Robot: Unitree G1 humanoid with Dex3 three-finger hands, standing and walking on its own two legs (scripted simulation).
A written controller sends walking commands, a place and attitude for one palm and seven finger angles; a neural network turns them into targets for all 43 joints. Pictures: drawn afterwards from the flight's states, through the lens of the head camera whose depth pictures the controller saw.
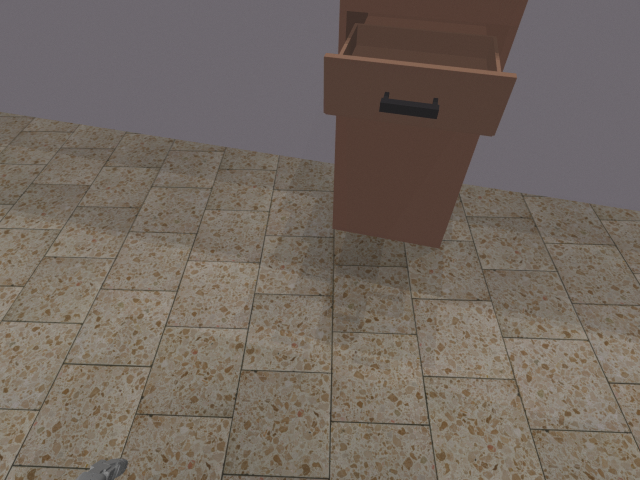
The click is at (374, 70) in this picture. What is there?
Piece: drawer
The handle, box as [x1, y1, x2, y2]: [379, 92, 438, 118]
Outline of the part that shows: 381,98 379,111 436,118 438,111 437,98 433,99 432,104 388,99 388,92 385,92 384,97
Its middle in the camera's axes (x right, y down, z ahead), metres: +0.20 -0.30 +0.87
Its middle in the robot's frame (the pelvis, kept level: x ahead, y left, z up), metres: +0.87 -0.16 +0.03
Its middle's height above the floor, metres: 0.80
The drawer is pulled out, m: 0.28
